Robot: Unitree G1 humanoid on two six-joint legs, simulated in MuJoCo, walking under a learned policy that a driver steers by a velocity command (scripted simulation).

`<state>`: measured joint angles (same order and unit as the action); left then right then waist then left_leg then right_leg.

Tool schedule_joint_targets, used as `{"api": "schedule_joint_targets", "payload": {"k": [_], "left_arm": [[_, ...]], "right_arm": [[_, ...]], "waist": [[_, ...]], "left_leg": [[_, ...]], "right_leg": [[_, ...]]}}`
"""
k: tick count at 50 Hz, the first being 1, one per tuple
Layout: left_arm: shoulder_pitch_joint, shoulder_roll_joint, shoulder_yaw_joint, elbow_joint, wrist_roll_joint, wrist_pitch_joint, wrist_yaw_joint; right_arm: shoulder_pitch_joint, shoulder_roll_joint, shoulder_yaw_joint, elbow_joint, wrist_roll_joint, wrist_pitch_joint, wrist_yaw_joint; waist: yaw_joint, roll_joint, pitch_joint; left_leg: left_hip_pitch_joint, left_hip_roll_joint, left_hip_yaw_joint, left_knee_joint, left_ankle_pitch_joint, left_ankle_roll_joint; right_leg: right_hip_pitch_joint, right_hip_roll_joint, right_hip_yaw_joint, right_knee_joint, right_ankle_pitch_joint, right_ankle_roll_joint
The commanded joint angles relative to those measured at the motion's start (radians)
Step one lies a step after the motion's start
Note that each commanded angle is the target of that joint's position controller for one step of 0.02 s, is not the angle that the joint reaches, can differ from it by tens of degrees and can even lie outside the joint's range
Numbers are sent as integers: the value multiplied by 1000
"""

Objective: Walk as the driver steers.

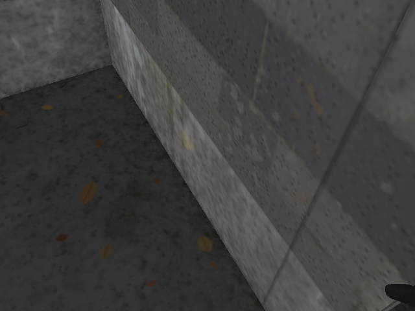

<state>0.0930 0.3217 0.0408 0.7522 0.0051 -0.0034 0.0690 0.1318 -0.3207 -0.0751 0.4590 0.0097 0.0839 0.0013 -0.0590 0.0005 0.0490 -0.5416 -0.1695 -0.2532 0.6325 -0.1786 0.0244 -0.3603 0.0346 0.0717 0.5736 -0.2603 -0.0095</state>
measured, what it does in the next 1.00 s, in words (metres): steps to the left, turning left: left foot, then right foot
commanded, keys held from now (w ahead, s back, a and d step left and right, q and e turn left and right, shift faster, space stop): w+q+shift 0.14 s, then q+shift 0.86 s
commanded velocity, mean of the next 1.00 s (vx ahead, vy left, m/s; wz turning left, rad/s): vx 0.23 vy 0.08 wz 0.98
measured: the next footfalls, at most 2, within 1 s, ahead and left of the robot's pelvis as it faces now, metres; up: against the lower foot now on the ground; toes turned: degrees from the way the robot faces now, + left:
left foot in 0.38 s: +0.06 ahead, +0.26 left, +0.00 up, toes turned +22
right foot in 0.82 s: +0.32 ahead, +0.24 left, +0.00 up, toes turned +58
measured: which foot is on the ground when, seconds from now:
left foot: up 0.00-0.36, down 0.38-0.82, up 0.84-1.00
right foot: down 0.00-0.36, up 0.38-0.80, down 0.82-1.00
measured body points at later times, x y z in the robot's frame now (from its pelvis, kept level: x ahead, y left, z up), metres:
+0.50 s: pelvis +0.06 +0.15 +0.00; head +0.06 +0.19 +0.45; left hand +0.07 +0.47 -0.11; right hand +0.29 -0.05 -0.07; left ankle +0.02 +0.25 -0.72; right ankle +0.09 -0.04 -0.62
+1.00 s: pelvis +0.17 +0.21 +0.02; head +0.20 +0.25 +0.47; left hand +0.03 +0.51 -0.06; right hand +0.52 +0.18 -0.06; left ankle +0.03 +0.25 -0.63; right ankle +0.29 +0.20 -0.72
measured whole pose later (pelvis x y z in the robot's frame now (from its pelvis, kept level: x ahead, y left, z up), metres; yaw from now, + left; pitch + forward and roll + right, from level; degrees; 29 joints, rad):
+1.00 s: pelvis +0.17 +0.21 +0.02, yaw +59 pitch +2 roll -1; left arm 0.10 0.28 0.08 0.63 0.03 0.02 0.05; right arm 0.20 -0.37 -0.10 0.58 0.05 0.05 -0.04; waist 0.00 0.02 0.06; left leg -0.52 -0.04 -0.13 1.18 -0.45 -0.08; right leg -0.34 0.03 -0.03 0.44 -0.14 -0.03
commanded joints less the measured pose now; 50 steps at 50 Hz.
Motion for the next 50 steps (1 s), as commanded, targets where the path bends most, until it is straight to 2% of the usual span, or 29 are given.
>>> {"api": "schedule_joint_targets", "payload": {"k": [1, 2, 3, 5, 7, 8, 9, 10, 13, 14, 16, 17, 18, 19, 20, 21, 22, 24, 26, 29, 31, 35, 40, 41, 42, 43, 45, 46, 50], "left_arm": [[341, 225, 66, 88, 73, -15, 28], [195, 237, 77, 65, 31, -44, 56], [113, 208, 74, 60, -7, -54, 76], [216, 158, 64, 85, -29, -52, 80], [295, 151, 55, 84, -6, -56, 55], [190, 182, 81, 38, 37, -44, 20], [130, 213, 90, 5, 32, -34, -9], [97, 206, 74, -26, -12, -33, -9], [172, 235, 83, -33, 3, -30, -12], [183, 259, 92, -35, 13, -19, -16], [187, 249, 99, -41, 0, -6, -36], [170, 224, 91, -49, -9, 5, -41], [184, 155, 72, -43, -3, 13, -54], [121, 74, 41, -78, 49, 3, -44], [148, -16, 15, -188, 75, -33, -40], [94, 72, 41, -209, -23, -76, -32], [50, 115, 48, -201, -60, -101, -29], [63, 178, 71, -137, -7, -96, -18], [74, 200, 86, -119, 23, -73, -29], [-12, 88, 49, -141, 19, -49, -43], [-60, 49, 33, -163, 25, -39, -57], [-91, 71, 39, -165, 18, -27, -67], [-29, 116, 74, -147, -2, -57, -57], [-6, 124, 79, -142, 3, -58, -53], [-19, 159, 81, -169, 21, -41, -44], [45, 154, 84, -155, 39, -26, -43], [-19, 72, 66, -198, 22, -13, -37], [-33, 72, 64, -207, 22, 0, -27], [-7, 100, 70, -185, 30, 20, -10]], "right_arm": [[-1, -54, 11, -161, -10, -11, 56], [-24, -164, -23, -156, -25, -3, 52], [3, -193, -43, -147, -54, 4, 39], [56, -134, -29, -104, -65, 25, 48], [54, -85, -7, -113, -30, 43, 70], [-25, -58, 2, -59, -104, 32, 110], [-5, -67, -5, -65, -69, 17, 130], [66, -83, -14, -84, 44, -5, 79], [29, -81, -9, -47, 12, -15, 31], [43, -75, -8, -26, 10, -24, 25], [66, -91, -23, -4, 29, -44, 19], [117, -94, -33, 27, 31, -46, 17], [283, -153, -75, 92, 29, -58, 10], [497, -246, -99, 165, 5, -70, 11], [419, -424, -113, 96, 1, -100, 18], [373, -379, -106, 64, -3, -140, 39], [326, -321, -86, 63, 6, -158, 36], [181, -218, -53, 47, 13, -134, 19], [78, -174, -34, 16, -25, -121, -7], [111, -151, -34, 42, 4, -106, -50], [125, -158, -39, 55, 20, -82, -69], [110, -184, -55, 66, 27, -55, -85], [44, -165, -57, 57, 36, -56, -67], [78, -119, -44, 61, 37, -55, -59], [186, -38, -20, 67, 11, -55, -48], [222, -123, -39, 47, 32, -56, -47], [169, -238, -78, 85, 27, -51, -45], [148, -224, -78, 89, 29, -42, -46], [94, -122, -49, 50, 45, -48, -37]], "waist": [[64, -170, -221], [16, -170, -99], [-29, -113, -54], [-27, -21, -93], [-3, 11, -87], [50, -33, -55], [23, -138, -3], [-19, -252, -6], [60, -248, 40], [64, -282, 20], [58, -307, 31], [30, -261, 32], [-49, -149, -53], [-130, 150, -16], [8, 439, -108], [-13, 235, -217], [6, 185, -132], [52, 156, -84], [100, 207, -97], [90, 101, -115], [86, 97, -142], [71, 139, -145], [98, 165, -146], [89, 77, -194], [18, -143, -276], [-3, -321, -291], [32, -169, -163], [33, -113, -147], [63, -134, -102]], "left_leg": [[-369, 135, -103, 478, -339, -47], [-390, 211, -87, 633, -248, -56], [-382, 214, -42, 729, -154, -51], [-404, 204, 4, 847, -36, -43], [-396, 202, 58, 923, -9, -45], [-347, 158, 125, 931, 8, -20], [-283, 171, 167, 834, 6, -33], [-226, 223, 203, 639, -5, -72], [3, 240, 308, 330, -103, -94], [84, 227, 339, 274, -163, -91], [135, 213, 370, 155, -214, -57], [195, 186, 396, 63, -167, -27], [391, 109, 409, -23, -130, 26], [573, 143, 178, -151, -18, 73], [644, 405, -474, -240, 153, 258], [604, 530, -760, -422, 56, 360], [577, 510, -651, -388, -26, 324], [417, 395, -364, -285, 90, 212], [265, 320, -198, -275, 279, 173], [259, 280, -146, -231, 490, 162], [274, 254, -182, -211, 447, 146], [321, 244, -255, -188, 390, 118], [350, 175, -350, -86, 246, 70], [302, 115, -285, 43, 16, 38], [162, 3, -140, 251, -451, 7], [-22, -13, -55, 422, -571, -38], [-61, 103, 12, 569, -395, -107], [-52, 124, 39, 601, -338, -117], [-98, 192, 195, 579, -211, -128]], "right_leg": [[350, -728, 619, -436, -84, -301], [217, -722, 608, -486, -245, -267], [229, -583, 394, -408, -149, -138], [351, -441, 162, -291, 43, -21], [358, -399, 69, -266, 106, -25], [208, -360, 15, -369, -237, -26], [138, -326, -46, -429, -315, -11], [151, -275, -111, -441, -162, -15], [122, -323, -192, -458, -199, -24], [114, -332, -212, -450, -201, -12], [140, -367, -223, -369, -216, 0], [123, -366, -247, -271, -203, 17], [77, -281, -319, 34, -93, 41], [-234, -233, -281, 469, -346, 83], [-547, -65, -120, 811, -506, 115], [-584, -50, 57, 925, -410, 92], [-606, -82, 75, 889, -316, 51], [-458, -126, 73, 714, -167, 34], [-284, -92, 37, 622, -58, 33], [-263, -9, 2, 420, 19, 49], [-234, 46, 18, 286, 71, 66], [-196, 82, 70, 109, 124, 84], [26, 37, 86, -164, 212, 58], [181, -57, 120, -223, 331, 18], [395, -264, 310, -159, 591, -70], [444, -448, 594, -210, 552, -225], [307, -362, 419, -226, 337, -208], [256, -314, 323, -235, 249, -181], [233, -249, 82, -300, 225, -200]]}}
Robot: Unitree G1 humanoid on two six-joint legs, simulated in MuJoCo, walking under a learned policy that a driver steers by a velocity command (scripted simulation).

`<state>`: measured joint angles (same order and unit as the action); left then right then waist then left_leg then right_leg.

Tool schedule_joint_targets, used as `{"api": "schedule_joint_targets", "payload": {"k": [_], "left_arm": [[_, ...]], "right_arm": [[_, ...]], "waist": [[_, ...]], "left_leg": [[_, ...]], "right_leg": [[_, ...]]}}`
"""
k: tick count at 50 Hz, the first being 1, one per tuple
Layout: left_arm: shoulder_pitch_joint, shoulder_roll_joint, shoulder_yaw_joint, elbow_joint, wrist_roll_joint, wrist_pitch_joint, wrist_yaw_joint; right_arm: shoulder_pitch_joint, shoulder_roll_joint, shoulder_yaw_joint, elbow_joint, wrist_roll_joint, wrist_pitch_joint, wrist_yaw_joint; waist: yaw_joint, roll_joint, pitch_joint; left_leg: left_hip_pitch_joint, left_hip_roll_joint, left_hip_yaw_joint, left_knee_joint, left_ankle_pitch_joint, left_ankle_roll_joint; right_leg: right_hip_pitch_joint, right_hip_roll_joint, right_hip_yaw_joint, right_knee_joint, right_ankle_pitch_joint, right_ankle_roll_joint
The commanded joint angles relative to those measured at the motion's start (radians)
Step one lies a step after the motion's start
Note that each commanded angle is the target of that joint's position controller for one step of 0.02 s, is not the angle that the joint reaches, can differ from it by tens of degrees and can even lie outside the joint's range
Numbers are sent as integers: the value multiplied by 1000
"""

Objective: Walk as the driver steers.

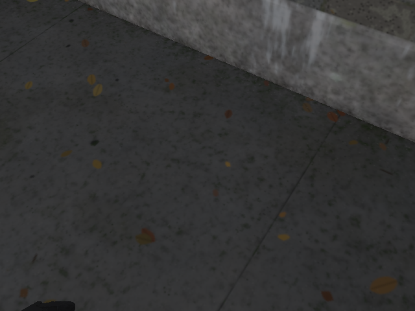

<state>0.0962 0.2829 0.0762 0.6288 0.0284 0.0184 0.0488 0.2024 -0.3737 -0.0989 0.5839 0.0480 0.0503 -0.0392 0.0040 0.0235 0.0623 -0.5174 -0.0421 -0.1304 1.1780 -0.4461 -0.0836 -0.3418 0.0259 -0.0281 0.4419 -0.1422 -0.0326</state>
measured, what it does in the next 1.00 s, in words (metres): walks ahead, turning left: left foot, then right foot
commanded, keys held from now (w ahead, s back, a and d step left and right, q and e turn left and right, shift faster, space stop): q+shift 0.36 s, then w+q+shift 0.50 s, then w+shift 0.14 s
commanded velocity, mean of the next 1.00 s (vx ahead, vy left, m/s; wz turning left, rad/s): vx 0.42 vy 0.00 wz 0.96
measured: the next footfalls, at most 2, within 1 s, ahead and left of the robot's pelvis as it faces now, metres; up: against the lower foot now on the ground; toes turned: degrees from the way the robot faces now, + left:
left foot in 0.30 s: +0.05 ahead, +0.17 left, +0.00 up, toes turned +21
right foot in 0.76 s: +0.35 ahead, +0.08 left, +0.00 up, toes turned +47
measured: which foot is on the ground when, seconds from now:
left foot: up 0.00-0.28, down 0.30-0.76, up 0.78-1.00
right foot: down 0.00-0.30, up 0.32-0.74, down 0.76-1.00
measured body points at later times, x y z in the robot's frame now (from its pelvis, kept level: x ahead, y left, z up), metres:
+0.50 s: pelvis +0.06 +0.08 +0.01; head +0.08 +0.14 +0.45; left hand +0.09 +0.41 -0.10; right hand +0.30 -0.13 -0.06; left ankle +0.01 +0.15 -0.74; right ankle +0.16 -0.07 -0.67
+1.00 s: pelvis +0.30 +0.19 +0.00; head +0.33 +0.20 +0.45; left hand +0.07 +0.36 -0.12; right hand +0.61 +0.17 -0.12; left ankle +0.19 +0.29 -0.64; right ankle +0.32 +0.05 -0.74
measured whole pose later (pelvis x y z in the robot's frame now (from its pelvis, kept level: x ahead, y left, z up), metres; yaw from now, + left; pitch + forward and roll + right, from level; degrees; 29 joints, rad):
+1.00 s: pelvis +0.30 +0.19 +0.00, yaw +54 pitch +2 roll +0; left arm 0.42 0.27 0.05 0.85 0.03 -0.08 -0.01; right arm 0.17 -0.33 -0.07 0.75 -0.04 -0.02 0.09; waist 0.05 0.05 -0.01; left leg -0.66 -0.05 -0.12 1.23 -0.18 0.10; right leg -0.08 -0.02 -0.13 0.43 -0.39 0.00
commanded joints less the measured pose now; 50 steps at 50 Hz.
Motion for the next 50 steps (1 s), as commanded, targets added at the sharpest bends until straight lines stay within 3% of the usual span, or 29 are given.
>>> {"api": "schedule_joint_targets", "payload": {"k": [1, 2, 5, 9, 11, 12, 14, 15, 16, 17, 18, 19, 20, 22, 25, 29, 30, 32, 34, 36, 37, 38, 39, 40, 41, 43, 45, 48, 50], "left_arm": [[3, 141, 38, -53, 8, -3, 8], [19, 145, 43, -44, 14, -8, 5], [10, 158, 54, -34, 3, -12, -6], [-19, 191, 68, -12, 4, -12, -14], [-29, 194, 74, 2, -7, -15, -28], [-16, 176, 74, 11, -30, -20, -31], [7, 147, 69, 34, -51, -26, -39], [61, 107, 62, 60, -44, -27, -51], [47, 67, 46, 1, 4, -34, -66], [-43, 81, 43, -45, 20, -42, -64], [-121, 123, 54, -59, -2, -42, -55], [-104, 117, 54, -48, -21, -54, -52], [-89, 132, 60, -28, -22, -64, -53], [-90, 145, 66, -6, -25, -80, -64], [-121, 119, 68, 7, -34, -115, -72], [-184, 100, 60, 4, -44, -132, -66], [-131, 73, 25, 37, 18, -55, -74], [-208, 91, 26, -20, -9, -22, -73], [-237, 108, 24, -44, -22, -28, -72], [-134, 127, 22, -22, -34, -50, -74], [12, 131, 26, 24, -38, -60, -63], [217, 170, 37, 85, -41, -65, -44], [391, 274, 53, 119, -3, -75, -28], [289, 340, 55, 81, 21, -78, -32], [143, 240, 39, 31, 19, -77, -37], [131, 140, 8, 48, 2, -74, -42], [239, 83, -11, 115, 1, -91, -43], [303, 69, -9, 172, -8, -113, -65], [355, 52, -17, 200, 0, -126, -67]], "right_arm": [[5, -58, -21, -82, 5, -17, 8], [-15, -56, -19, -87, -2, -17, 10], [-36, -47, -15, -99, -9, -19, 28], [-51, -29, -11, -101, -8, -11, 43], [-28, -37, -18, -76, -10, 3, 45], [-33, -36, -26, -74, -1, 17, 41], [27, -47, -46, -66, -1, 32, 34], [118, -102, -74, -44, -5, 29, 20], [142, -267, -111, -58, 6, 30, 1], [84, -230, -93, -112, -35, -8, 13], [53, -201, -84, -102, -46, -36, 28], [83, -168, -78, -65, -16, -53, 27], [93, -122, -62, -55, 17, -59, 26], [72, -91, -42, -57, 9, -70, 17], [118, -85, -41, -19, -21, -86, -1], [120, -123, -48, 1, -8, -109, 2], [153, -167, -48, 57, -106, -77, 54], [164, -117, -32, 65, -90, -54, 90], [156, -138, -36, 75, -80, -60, 96], [44, -168, -47, 52, -76, -79, 93], [-8, -156, -41, 45, -88, -88, 84], [-43, -91, -21, 42, -79, -100, 82], [-33, 37, 15, 25, -76, -120, 78], [48, 59, 23, -8, -43, -115, 71], [65, -10, 17, 47, -62, -97, 64], [4, -59, -4, 84, -94, -83, 96], [-21, -8, 9, 88, -100, -78, 130], [7, 38, 34, 132, -87, -78, 139], [-71, 38, 37, 123, -92, -84, 138]], "waist": [[12, -166, -127], [29, -170, -138], [39, -141, -162], [16, -158, -132], [2, -168, -137], [7, -156, -127], [-40, -111, -133], [-73, 36, -132], [-24, 400, -114], [-58, 306, -267], [-70, 188, -242], [-49, 131, -218], [-46, 81, -187], [-33, 120, -125], [-31, 99, -72], [-42, 138, -27], [-76, 230, -77], [-91, 170, 1], [-89, 153, 20], [-4, 131, -10], [83, 94, -33], [185, -3, -64], [233, -323, -184], [94, -523, -206], [33, -325, -128], [22, -140, -45], [36, -188, -33], [11, -142, 0], [18, -129, 42]], "left_leg": [[-139, 89, 82, 6, 60, -27], [-139, 120, 82, -22, 62, -34], [-109, 156, 91, -121, 89, -31], [-2, 180, 127, -272, 111, 13], [76, 147, 187, -374, 134, 45], [112, 127, 211, -424, 163, 58], [267, 90, 213, -588, 233, 117], [426, 98, 105, -711, 397, 180], [616, 324, -295, -723, 862, 330], [602, 383, -467, -760, 747, 461], [565, 359, -379, -798, 702, 430], [568, 312, -365, -845, 348, 381], [565, 304, -387, -890, 39, 355], [526, 260, -395, -960, -159, 344], [533, 220, -370, -971, -12, 341], [410, 184, -351, -964, 15, 333], [357, 105, -280, -945, -4, 309], [241, 92, -321, -946, -42, 300], [202, 103, -383, -932, -70, 295], [105, 117, -426, -908, -78, 276], [22, 89, -413, -825, -80, 254], [-110, 24, -351, -616, -18, 227], [-187, -125, -156, -188, -80, 201], [-336, -158, -118, 2, -106, 205], [-330, -41, -79, 88, 20, 202], [-268, 44, -26, 43, 139, 179], [-262, 48, -10, 57, 212, 171], [-325, 20, -52, 85, 293, 194], [-404, 12, -31, 61, 306, 190]], "right_leg": [[247, -258, 160, -172, 138, -192], [274, -282, 138, -176, 156, -206], [321, -321, 96, -176, 185, -226], [250, -352, -16, -184, 142, -188], [248, -335, -89, -126, 169, -153], [241, -337, -114, -106, 137, -122], [177, -320, -173, 44, 52, -44], [52, -245, -226, 256, -81, 21], [-318, -82, -257, 610, -531, 117], [-427, -35, 13, 768, -548, 118], [-429, -48, 64, 807, -454, 89], [-450, -70, 94, 750, -353, 51], [-464, -88, 112, 696, -284, 35], [-431, -67, 132, 574, -157, 29], [-395, -35, 141, 372, -40, 46], [-308, -3, 144, 213, 28, 100], [-224, -22, 62, 286, 12, 137], [-180, -21, 46, 251, -13, 166], [-116, -21, 68, 208, -44, 160], [82, -30, 86, 176, -41, 124], [259, -21, 84, 134, -79, 105], [489, -58, 107, 97, -194, 82], [656, -267, 317, -2, -489, 69], [569, -441, 817, -241, -772, 23], [432, -471, 802, -249, -790, 2], [306, -372, 476, -200, -517, 3], [303, -287, 293, -195, -324, -11], [337, -266, 212, -203, -172, -16], [367, -283, 146, -225, -37, -48]]}}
